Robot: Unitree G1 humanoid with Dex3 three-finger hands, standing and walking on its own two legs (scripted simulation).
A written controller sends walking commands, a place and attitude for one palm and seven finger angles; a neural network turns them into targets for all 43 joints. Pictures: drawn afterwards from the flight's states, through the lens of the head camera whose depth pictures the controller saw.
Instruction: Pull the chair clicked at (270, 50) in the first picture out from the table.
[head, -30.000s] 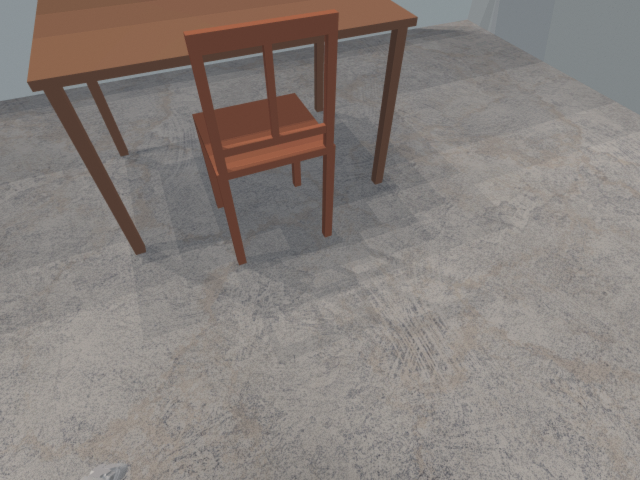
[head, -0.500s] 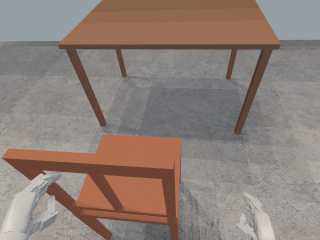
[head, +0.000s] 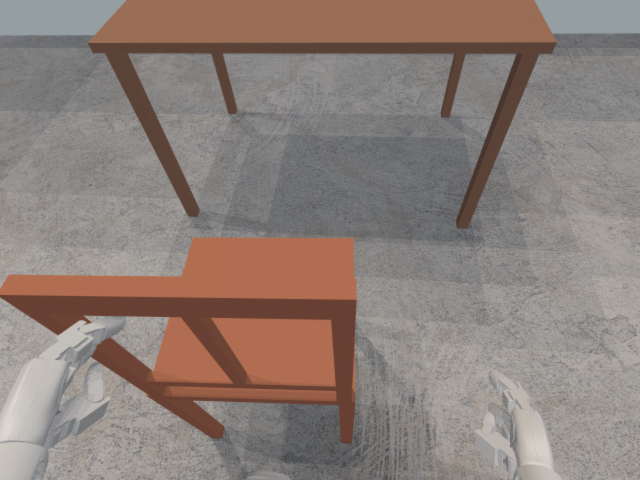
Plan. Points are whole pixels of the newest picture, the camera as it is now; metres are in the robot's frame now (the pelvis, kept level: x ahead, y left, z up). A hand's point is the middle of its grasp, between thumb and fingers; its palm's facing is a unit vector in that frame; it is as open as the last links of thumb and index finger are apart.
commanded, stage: step back with the hand held close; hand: left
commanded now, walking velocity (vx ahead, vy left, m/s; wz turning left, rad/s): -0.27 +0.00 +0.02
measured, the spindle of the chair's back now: (219, 350) +0.28 +0.20 -0.08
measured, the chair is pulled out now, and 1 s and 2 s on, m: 0.60 0.59 0.59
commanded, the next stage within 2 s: stop stepping back and stand still in 0.80 s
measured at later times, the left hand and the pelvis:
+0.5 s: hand out of the picture +0.12 +0.31 +0.14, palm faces +0.42 -0.79 -0.45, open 7.4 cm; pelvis -0.09 +0.05 -0.01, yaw +0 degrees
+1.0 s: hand out of the picture +0.01 +0.29 +0.17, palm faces +0.33 -0.80 -0.50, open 7.4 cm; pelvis -0.20 +0.05 -0.01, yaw -3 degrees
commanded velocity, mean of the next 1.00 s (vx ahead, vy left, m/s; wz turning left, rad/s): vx -0.25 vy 0.00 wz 0.03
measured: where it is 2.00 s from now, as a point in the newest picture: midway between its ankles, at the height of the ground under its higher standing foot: outside the picture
